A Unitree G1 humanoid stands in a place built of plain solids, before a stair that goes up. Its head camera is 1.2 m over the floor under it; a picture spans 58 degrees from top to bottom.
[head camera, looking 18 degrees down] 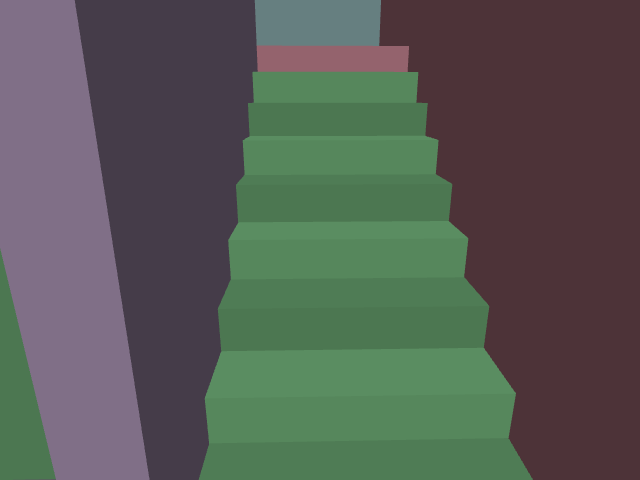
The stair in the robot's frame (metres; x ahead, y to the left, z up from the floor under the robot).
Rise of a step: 0.17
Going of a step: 0.26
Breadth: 0.96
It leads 1 degrees to the left of straight ahead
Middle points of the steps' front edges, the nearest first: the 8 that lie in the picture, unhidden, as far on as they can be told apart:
1.11 -0.13 0.34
1.37 -0.12 0.51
1.63 -0.12 0.68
1.89 -0.11 0.84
2.15 -0.10 1.01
2.41 -0.10 1.18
2.66 -0.09 1.35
2.96 -0.08 1.52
